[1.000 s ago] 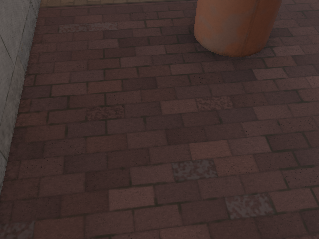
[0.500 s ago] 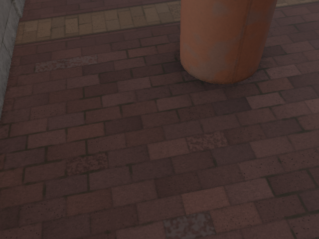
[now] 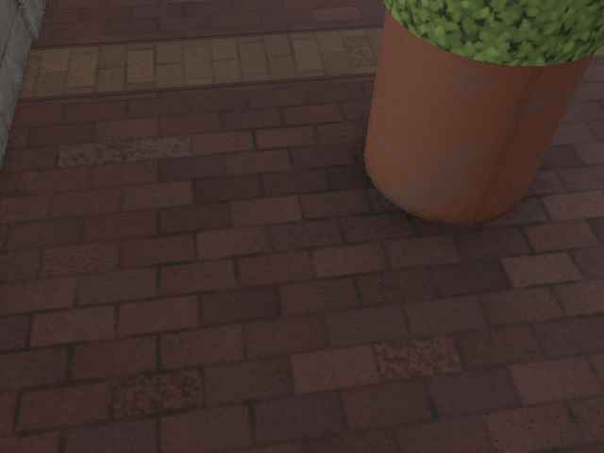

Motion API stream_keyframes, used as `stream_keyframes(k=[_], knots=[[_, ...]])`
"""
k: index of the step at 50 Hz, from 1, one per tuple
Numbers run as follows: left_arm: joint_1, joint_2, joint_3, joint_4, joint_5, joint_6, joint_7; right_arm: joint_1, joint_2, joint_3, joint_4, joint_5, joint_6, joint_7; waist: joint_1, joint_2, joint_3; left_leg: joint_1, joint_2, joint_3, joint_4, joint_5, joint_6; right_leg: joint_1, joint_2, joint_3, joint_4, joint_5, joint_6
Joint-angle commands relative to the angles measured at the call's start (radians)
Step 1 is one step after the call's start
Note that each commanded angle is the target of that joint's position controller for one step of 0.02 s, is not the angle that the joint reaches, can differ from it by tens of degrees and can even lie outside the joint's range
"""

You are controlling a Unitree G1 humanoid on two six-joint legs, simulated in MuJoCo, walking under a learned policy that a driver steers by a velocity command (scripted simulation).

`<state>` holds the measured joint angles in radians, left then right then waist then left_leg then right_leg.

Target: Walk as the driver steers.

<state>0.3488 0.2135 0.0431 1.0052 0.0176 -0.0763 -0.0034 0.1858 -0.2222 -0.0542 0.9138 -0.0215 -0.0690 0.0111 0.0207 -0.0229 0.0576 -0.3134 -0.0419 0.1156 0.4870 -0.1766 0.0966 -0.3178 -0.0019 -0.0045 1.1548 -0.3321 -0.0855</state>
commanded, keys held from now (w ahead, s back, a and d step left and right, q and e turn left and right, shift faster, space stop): w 0.46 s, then w+q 0.54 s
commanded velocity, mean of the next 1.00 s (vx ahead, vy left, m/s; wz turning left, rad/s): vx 0.50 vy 0.00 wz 0.20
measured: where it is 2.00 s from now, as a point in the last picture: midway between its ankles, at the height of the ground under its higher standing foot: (275, 311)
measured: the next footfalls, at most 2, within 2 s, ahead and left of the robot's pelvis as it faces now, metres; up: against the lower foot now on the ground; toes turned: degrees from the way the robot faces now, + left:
right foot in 0.44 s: +0.40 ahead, -0.11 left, +0.00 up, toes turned -4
left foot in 1.00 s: +0.67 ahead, +0.10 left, +0.00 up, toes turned +20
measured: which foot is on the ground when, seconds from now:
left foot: down 0.00-0.46, up 0.48-0.98, down 1.00-1.00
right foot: up 0.00-0.42, down 0.44-1.00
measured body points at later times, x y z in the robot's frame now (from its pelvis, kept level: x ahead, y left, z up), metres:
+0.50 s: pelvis +0.27 -0.03 -0.01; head +0.30 -0.04 +0.44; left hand +0.44 +0.20 -0.13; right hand +0.19 -0.27 -0.16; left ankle +0.08 +0.06 -0.68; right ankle +0.36 -0.10 -0.73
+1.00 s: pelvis +0.53 +0.00 -0.01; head +0.57 +0.02 +0.43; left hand +0.41 +0.22 -0.16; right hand +0.78 -0.17 -0.13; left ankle +0.63 +0.09 -0.73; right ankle +0.37 -0.11 -0.73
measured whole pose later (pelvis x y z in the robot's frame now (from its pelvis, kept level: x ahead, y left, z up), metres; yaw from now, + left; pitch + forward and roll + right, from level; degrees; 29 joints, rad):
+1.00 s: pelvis +0.53 +0.00 -0.01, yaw +15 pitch +1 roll -1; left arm 0.43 0.17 0.04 1.05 0.03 -0.09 0.04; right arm 0.00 -0.21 -0.04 0.85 -0.04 -0.03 0.05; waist 0.03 0.01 0.06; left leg -0.47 -0.03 0.14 0.56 -0.16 0.17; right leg 0.12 -0.02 -0.31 0.40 -0.47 0.00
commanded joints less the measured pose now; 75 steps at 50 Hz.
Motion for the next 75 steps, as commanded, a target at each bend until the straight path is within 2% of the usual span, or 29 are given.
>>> stream_keyframes(k=[1,5,9,16,19,21,22,23,24,25,26,28,30,33,39,43,47,49,50,51,52,53,55,56,58,61,65,72,75], knots=[[0.052,0.044,0.013,-0.037,0.020,0.014,-0.012,0.103,-0.048,-0.005,0.014,0.006,-0.024,-0.005,0.005,0.078,-0.038,0.158,0.272,-0.319,-0.317,0.111,0.112,-0.178,-0.081,0.041,-0.003,0.063,0.008],[-0.059,0.036,0.012,-0.071,0.022,0.036,-0.024,0.191,-0.085,-0.011,0.059,0.013,-0.040,-0.007,0.005,0.070,0.004,0.162,0.246,-0.238,-0.367,0.182,0.117,-0.274,-0.105,0.004,-0.105,0.159,0.039],[-0.233,0.036,0.006,-0.125,0.012,0.036,-0.027,0.261,-0.074,-0.002,0.083,0.014,-0.036,-0.008,-0.033,0.071,0.041,0.214,0.217,-0.187,-0.381,0.257,0.098,-0.347,-0.108,-0.029,-0.302,0.286,0.065],[-0.417,0.033,-0.006,-0.185,0.004,0.026,-0.025,0.369,-0.079,0.003,0.132,0.001,-0.030,-0.023,-0.084,0.088,0.061,0.387,0.250,-0.158,-0.324,0.420,0.101,-0.331,-0.057,-0.072,-0.533,0.305,0.036],[-0.391,0.047,0.002,-0.189,0.004,0.013,-0.020,0.344,-0.095,-0.002,0.141,-0.006,-0.025,-0.032,-0.050,0.094,0.050,0.439,0.273,-0.143,-0.234,0.619,0.090,-0.243,-0.022,-0.085,-0.597,0.200,-0.008],[-0.191,0.072,0.021,-0.124,0.006,0.001,-0.007,0.310,-0.111,-0.006,0.142,-0.004,-0.021,-0.031,0.038,0.091,-0.050,0.414,0.246,-0.109,-0.007,0.835,0.062,0.014,0.045,-0.114,-0.671,0.175,-0.050],[-0.011,0.112,0.039,-0.067,0.021,-0.010,0.004,0.295,-0.102,-0.001,0.132,0.003,-0.021,-0.029,0.107,0.064,-0.148,0.282,0.208,-0.081,0.201,0.713,0.042,0.266,0.002,-0.062,-0.695,0.203,-0.086],[0.151,0.214,0.065,-0.045,0.048,-0.015,0.016,0.317,-0.041,0.016,0.090,0.028,-0.023,-0.022,0.136,-0.078,-0.294,0.006,0.122,-0.026,0.546,0.295,0.007,0.557,-0.274,0.279,-0.721,0.098,-0.167],[0.140,0.239,0.076,-0.042,0.024,0.001,0.006,0.392,-0.028,0.008,0.098,0.045,-0.022,-0.016,0.092,-0.216,-0.381,-0.240,-0.043,-0.078,0.830,-0.353,-0.008,0.665,-0.446,0.688,-0.871,0.064,-0.275],[0.017,0.186,0.064,-0.064,-0.002,0.009,0.000,0.302,-0.094,-0.009,0.090,0.022,-0.014,-0.022,0.055,-0.049,-0.226,-0.318,0.040,-0.169,0.859,-0.272,0.007,0.528,-0.395,0.550,-0.890,0.006,-0.229],[-0.074,0.119,0.045,-0.081,-0.005,0.003,-0.003,0.229,-0.075,-0.007,0.071,0.017,-0.018,-0.016,0.032,-0.010,-0.108,-0.313,0.077,-0.172,0.814,-0.185,0.008,0.372,-0.358,0.413,-0.931,0.033,-0.196],[-0.116,0.049,0.024,-0.065,0.000,-0.018,0.002,0.195,-0.044,-0.007,0.067,-0.003,-0.002,-0.008,-0.024,0.000,-0.015,-0.229,0.128,-0.173,0.693,-0.112,0.000,0.190,-0.276,0.230,-1.000,0.134,-0.113],[-0.081,0.056,0.024,-0.033,-0.007,-0.044,0.013,0.225,-0.010,-0.003,0.076,-0.020,0.026,0.006,-0.051,-0.022,-0.006,-0.184,0.136,-0.166,0.657,-0.079,-0.014,0.143,-0.247,0.139,-1.031,0.203,-0.087],[-0.032,0.084,0.030,-0.009,-0.012,-0.066,0.017,0.137,-0.015,-0.006,0.036,-0.016,0.048,0.016,-0.056,-0.017,0.015,-0.284,0.153,-0.153,0.609,0.011,-0.026,0.173,-0.237,0.040,-1.056,0.303,-0.075],[0.040,0.073,0.019,0.008,-0.004,-0.058,0.021,-0.103,-0.014,0.002,-0.058,-0.006,0.041,0.032,-0.006,-0.033,0.045,-0.356,0.135,-0.088,0.329,0.206,-0.034,0.252,-0.197,-0.123,-1.058,0.459,-0.038],[0.125,0.061,0.014,0.039,-0.006,-0.054,0.037,-0.214,-0.011,0.012,-0.104,-0.016,0.040,0.044,0.017,-0.029,0.067,-0.360,0.113,-0.022,0.171,0.207,-0.003,0.380,-0.241,-0.174,-1.029,0.598,-0.031],[0.108,0.127,0.031,0.024,0.008,-0.030,0.050,-0.194,-0.039,0.004,-0.110,-0.014,0.037,0.044,-0.017,-0.078,0.008,-0.232,0.019,0.060,0.113,0.030,0.058,0.474,-0.252,-0.250,-0.836,1.037,-0.011],[0.097,0.149,0.037,0.009,0.018,-0.006,0.048,-0.040,-0.073,-0.015,-0.070,-0.022,0.032,0.036,-0.086,-0.089,-0.088,-0.065,-0.046,0.062,0.088,-0.062,0.105,0.470,-0.265,-0.256,-0.565,1.158,-0.018],[0.076,0.161,0.041,-0.011,0.013,0.001,0.040,0.108,-0.112,-0.035,-0.025,-0.031,0.024,0.028,-0.154,-0.053,-0.166,0.132,-0.057,0.025,0.002,-0.051,0.142,0.371,-0.252,-0.264,-0.333,1.018,-0.004],[0.068,0.123,0.031,-0.057,-0.008,-0.005,0.029,0.231,-0.213,-0.069,-0.008,-0.049,0.025,0.010,-0.199,0.063,-0.271,0.419,0.147,-0.260,-0.027,-0.211,0.226,0.072,-0.204,-0.270,0.012,0.656,0.029],[0.035,0.075,0.027,-0.135,-0.012,-0.019,0.006,0.167,-0.289,-0.087,-0.038,-0.029,0.037,0.005,-0.122,0.255,-0.328,0.614,0.387,-0.819,-0.157,-0.146,0.367,-0.325,0.046,-0.156,0.354,-0.196,0.080],[-0.074,0.117,0.033,-0.159,-0.005,-0.030,0.004,0.180,-0.287,-0.089,-0.036,-0.008,0.047,-0.001,-0.140,0.093,-0.280,0.590,0.367,-0.767,-0.205,-0.040,0.336,-0.434,-0.008,0.037,0.367,-0.109,0.056],[-0.063,0.102,0.025,-0.152,-0.015,-0.046,0.008,0.078,-0.179,-0.064,-0.042,0.004,0.040,-0.012,-0.053,-0.025,-0.090,0.329,0.303,-0.523,-0.227,0.199,0.248,-0.370,-0.094,0.034,0.168,0.026,0.057],[-0.073,0.105,0.026,-0.159,0.003,-0.029,0.016,0.056,-0.150,-0.052,-0.043,0.012,0.029,-0.018,-0.023,-0.032,-0.053,0.246,0.254,-0.456,-0.230,0.303,0.221,-0.317,-0.109,0.035,0.113,0.018,0.078],[-0.039,0.076,0.021,-0.163,0.030,0.019,0.008,0.053,-0.132,-0.040,-0.043,0.020,0.002,-0.013,0.012,0.005,-0.071,0.171,0.199,-0.390,-0.240,0.376,0.213,-0.234,-0.115,0.029,0.036,0.002,0.111],[-0.096,0.071,0.018,-0.195,0.023,0.045,0.007,0.095,-0.182,-0.047,-0.034,0.020,-0.009,-0.013,0.014,0.021,-0.040,0.120,0.158,-0.330,-0.207,0.672,0.187,-0.242,-0.097,-0.006,-0.082,0.047,0.150],[-0.222,0.095,0.013,-0.253,0.015,0.056,0.018,0.168,-0.187,-0.046,-0.036,0.023,0.013,-0.018,-0.042,0.094,-0.071,0.195,0.120,-0.320,-0.144,0.825,0.115,-0.300,-0.073,-0.012,-0.233,0.174,0.158],[-0.351,0.136,-0.001,-0.315,-0.006,0.044,0.029,0.244,-0.188,-0.052,-0.061,0.009,0.053,-0.040,-0.108,0.114,-0.092,0.355,0.133,-0.433,-0.010,0.829,0.077,-0.303,-0.009,0.034,-0.431,0.186,0.118],[-0.200,0.174,0.007,-0.284,0.006,0.022,0.037,0.145,-0.216,-0.060,-0.102,0.007,0.056,-0.043,-0.013,0.103,-0.111,0.267,0.099,-0.492,0.109,0.797,0.032,-0.045,0.034,0.051,-0.650,0.156,0.068]])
